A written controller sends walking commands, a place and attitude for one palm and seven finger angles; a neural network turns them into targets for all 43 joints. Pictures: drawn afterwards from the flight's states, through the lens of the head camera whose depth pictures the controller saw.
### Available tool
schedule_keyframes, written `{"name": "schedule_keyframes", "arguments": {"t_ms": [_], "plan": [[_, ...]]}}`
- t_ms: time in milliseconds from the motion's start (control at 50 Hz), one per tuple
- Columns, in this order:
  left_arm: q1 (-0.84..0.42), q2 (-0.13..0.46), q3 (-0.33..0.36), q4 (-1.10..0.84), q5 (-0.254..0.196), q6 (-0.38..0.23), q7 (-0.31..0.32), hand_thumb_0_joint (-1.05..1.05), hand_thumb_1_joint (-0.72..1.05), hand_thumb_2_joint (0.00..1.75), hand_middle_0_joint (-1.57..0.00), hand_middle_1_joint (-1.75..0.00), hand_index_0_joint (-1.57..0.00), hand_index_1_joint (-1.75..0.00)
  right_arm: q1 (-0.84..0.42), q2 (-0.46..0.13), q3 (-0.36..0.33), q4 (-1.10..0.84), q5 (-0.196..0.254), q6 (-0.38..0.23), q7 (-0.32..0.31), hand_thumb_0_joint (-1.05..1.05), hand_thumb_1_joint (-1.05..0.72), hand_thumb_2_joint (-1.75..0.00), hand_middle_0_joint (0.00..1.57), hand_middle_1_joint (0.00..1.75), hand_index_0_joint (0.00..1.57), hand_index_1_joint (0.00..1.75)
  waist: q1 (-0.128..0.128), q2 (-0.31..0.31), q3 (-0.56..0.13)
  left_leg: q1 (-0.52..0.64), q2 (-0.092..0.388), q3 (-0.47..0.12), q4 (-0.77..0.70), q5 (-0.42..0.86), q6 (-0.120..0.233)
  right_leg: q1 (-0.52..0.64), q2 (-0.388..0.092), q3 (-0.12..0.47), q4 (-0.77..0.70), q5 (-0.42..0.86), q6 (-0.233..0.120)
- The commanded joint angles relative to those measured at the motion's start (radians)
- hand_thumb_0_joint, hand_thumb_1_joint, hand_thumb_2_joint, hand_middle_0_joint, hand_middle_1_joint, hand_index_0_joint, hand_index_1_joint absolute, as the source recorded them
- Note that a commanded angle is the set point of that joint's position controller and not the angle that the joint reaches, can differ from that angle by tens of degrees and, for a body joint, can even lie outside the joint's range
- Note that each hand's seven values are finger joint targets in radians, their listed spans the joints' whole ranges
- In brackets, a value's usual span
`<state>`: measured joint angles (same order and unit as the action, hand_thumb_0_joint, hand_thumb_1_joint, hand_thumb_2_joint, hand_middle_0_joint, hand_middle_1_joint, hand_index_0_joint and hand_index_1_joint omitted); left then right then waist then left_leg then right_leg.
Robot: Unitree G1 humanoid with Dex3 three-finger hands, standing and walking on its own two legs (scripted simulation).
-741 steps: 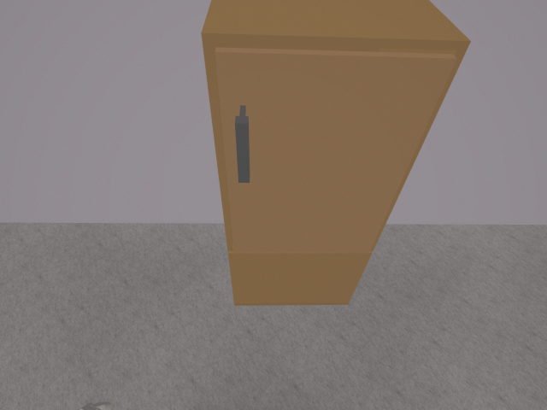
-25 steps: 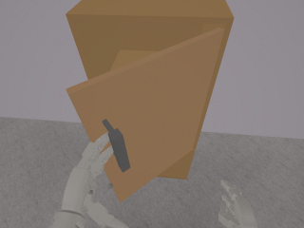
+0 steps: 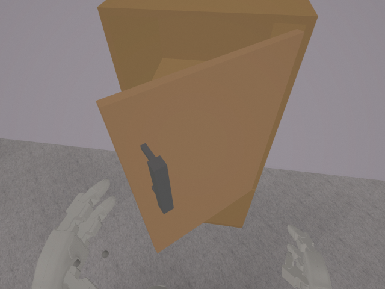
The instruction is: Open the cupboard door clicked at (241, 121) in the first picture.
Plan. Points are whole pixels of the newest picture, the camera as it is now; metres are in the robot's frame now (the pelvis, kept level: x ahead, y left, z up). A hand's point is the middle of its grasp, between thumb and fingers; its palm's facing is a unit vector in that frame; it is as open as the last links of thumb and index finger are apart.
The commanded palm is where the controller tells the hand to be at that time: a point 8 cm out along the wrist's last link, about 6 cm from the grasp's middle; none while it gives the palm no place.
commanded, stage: slide the hand sideways off the handle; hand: left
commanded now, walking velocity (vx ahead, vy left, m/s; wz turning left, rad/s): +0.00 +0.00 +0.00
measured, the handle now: (156, 179) +0.29 +0.10 +0.12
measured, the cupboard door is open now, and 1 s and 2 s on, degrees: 42 42 42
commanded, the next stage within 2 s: draw the hand back to the body in 0.02 s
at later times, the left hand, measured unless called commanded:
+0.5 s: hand (85, 239) +0.17 +0.18 +0.13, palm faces -0.04 -0.99 -0.10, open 16.3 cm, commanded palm +0.13 +0.24 +0.15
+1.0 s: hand (48, 197) +0.21 +0.24 +0.17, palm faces +0.32 -0.86 -0.40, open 13.0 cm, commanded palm +0.16 +0.28 +0.20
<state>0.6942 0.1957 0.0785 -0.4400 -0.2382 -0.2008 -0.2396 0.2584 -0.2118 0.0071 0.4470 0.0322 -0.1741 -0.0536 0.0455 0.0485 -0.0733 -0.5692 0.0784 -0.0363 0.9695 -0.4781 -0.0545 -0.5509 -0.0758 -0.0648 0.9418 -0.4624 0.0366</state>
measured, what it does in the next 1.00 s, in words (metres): stands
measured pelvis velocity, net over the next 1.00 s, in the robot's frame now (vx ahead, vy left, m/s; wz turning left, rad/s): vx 0.03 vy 0.02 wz -0.03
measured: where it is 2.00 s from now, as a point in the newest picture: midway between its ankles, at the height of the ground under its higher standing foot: outside the picture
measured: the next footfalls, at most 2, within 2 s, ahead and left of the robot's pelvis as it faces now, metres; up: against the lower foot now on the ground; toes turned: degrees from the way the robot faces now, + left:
none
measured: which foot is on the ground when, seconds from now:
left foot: down 0.00-1.00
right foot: down 0.00-1.00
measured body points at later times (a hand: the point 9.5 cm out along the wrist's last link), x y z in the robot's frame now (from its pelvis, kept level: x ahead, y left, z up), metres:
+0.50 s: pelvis -0.01 +0.02 +0.01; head -0.01 +0.01 +0.46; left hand +0.16 +0.23 +0.14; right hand +0.18 -0.19 -0.05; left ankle +0.01 +0.15 -0.68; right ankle +0.01 -0.14 -0.68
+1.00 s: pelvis +0.03 +0.02 +0.04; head +0.02 +0.01 +0.49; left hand +0.18 +0.28 +0.19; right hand +0.21 -0.20 -0.03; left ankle +0.01 +0.15 -0.68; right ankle +0.01 -0.14 -0.68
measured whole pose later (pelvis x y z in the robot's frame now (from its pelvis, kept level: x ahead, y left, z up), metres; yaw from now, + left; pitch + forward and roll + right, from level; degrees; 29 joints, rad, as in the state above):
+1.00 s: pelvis +0.03 +0.02 +0.04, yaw -2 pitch -2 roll -1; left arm 0.58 0.31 0.21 -0.51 -0.02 -0.04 0.12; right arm 0.23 -0.21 0.05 0.58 0.00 -0.21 -0.12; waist 0.08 0.04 0.01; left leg -0.22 0.07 0.03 0.62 -0.36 -0.03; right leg -0.22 -0.08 -0.03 0.58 -0.32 0.06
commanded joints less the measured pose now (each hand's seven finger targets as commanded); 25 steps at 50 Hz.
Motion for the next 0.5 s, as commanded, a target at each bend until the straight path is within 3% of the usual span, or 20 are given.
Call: {"name": "schedule_keyframes", "arguments": {"t_ms": [0, 100, 160, 180, 200, 340, 420, 480], "plan": [[-0.052, 0.06, -0.009, -0.247, -0.02, -0.072, -0.024, 0.0, -0.5, 0.3, -0.15, -0.3, -0.15, -0.3, -0.09, -0.105, -0.031, -0.182, 0.006, -0.083, -0.01, 0.0, -0.9, -0.9, 0.2, 0.3, 0.2, 0.3, -0.034, -0.045, -0.055, -0.001, -0.085, 0.03, -0.138, 0.148, 0.063, 0.04, 0.084, -0.004, -0.162, 0.148, -0.037], [-0.078, 0.07, -0.01, -0.262, 0.004, -0.044, 0.012, 0.0, -0.5, 0.3, -0.15, -0.3, -0.15, -0.3, -0.089, -0.106, -0.027, -0.188, 0.002, -0.09, -0.011, 0.0, -0.9, -0.9, 0.2, 0.3, 0.2, 0.3, -0.026, -0.019, -0.069, -0.007, -0.081, 0.017, -0.15, 0.096, 0.06, 0.021, 0.085, -0.017, -0.148, 0.077, -0.042], [-0.089, 0.124, 0.048, -0.304, 0.029, -0.015, 0.056, 0.0, -0.5, 0.3, -0.15, -0.3, -0.15, -0.3, -0.093, -0.099, -0.026, -0.188, 0.003, -0.083, -0.012, 0.0, -0.9, -0.9, 0.2, 0.3, 0.2, 0.3, 0.0, 0.034, -0.096, 0.01, -0.077, 0.012, -0.178, 0.095, 0.056, 0.043, 0.085, -0.028, -0.134, 0.075, -0.05], [-0.076, 0.103, 0.038, -0.329, 0.023, -0.006, 0.063, 0.0, -0.5, 0.3, -0.15, -0.3, -0.15, -0.3, -0.097, -0.093, -0.02, -0.199, 0.004, -0.084, -0.011, 0.0, -0.9, -0.9, 0.2, 0.3, 0.2, 0.3, 0.001, 0.049, -0.098, 0.018, -0.078, 0.013, -0.188, 0.095, 0.054, 0.048, 0.083, -0.034, -0.135, 0.081, -0.049], [-0.06, 0.123, 0.067, -0.325, 0.02, 0.006, 0.072, 0.0, -0.5, 0.3, -0.15, -0.3, -0.15, -0.3, -0.097, -0.091, -0.021, -0.197, 0.007, -0.082, -0.011, 0.0, -0.9, -0.9, 0.2, 0.3, 0.2, 0.3, 0.007, 0.033, -0.101, 0.013, -0.076, 0.013, -0.193, 0.092, 0.053, 0.055, 0.084, -0.036, -0.139, 0.079, -0.049], [-0.114, 0.111, 0.069, -0.3, -0.017, 0.074, 0.045, 0.0, -0.5, 0.3, -0.15, -0.3, -0.15, -0.3, -0.107, -0.105, -0.001, -0.178, 0.017, -0.102, -0.025, 0.0, -0.9, -0.9, 0.2, 0.3, 0.2, 0.3, -0.011, -0.007, -0.041, 0.035, -0.072, 0.009, -0.228, 0.063, 0.053, 0.06, 0.091, -0.038, -0.2, 0.048, -0.04], [-0.145, 0.154, 0.12, -0.289, -0.033, 0.101, 0.021, 0.0, -0.5, 0.3, -0.15, -0.3, -0.15, -0.3, -0.112, -0.11, 0.006, -0.163, 0.021, -0.121, -0.037, 0.0, -0.9, -0.9, 0.2, 0.3, 0.2, 0.3, -0.006, -0.019, -0.033, 0.056, -0.071, 0.011, -0.245, 0.063, 0.055, 0.08, 0.093, -0.032, -0.232, 0.04, -0.04], [-0.176, 0.177, 0.163, -0.283, -0.047, 0.11, 0.015, 0.0, -0.5, 0.3, -0.15, -0.3, -0.15, -0.3, -0.119, -0.11, 0.01, -0.151, 0.023, -0.134, -0.044, 0.0, -0.9, -0.9, 0.2, 0.3, 0.2, 0.3, 0.003, 0.005, -0.024, 0.072, -0.073, 0.014, -0.26, 0.057, 0.052, 0.1, 0.092, -0.027, -0.254, 0.027, -0.042]]}}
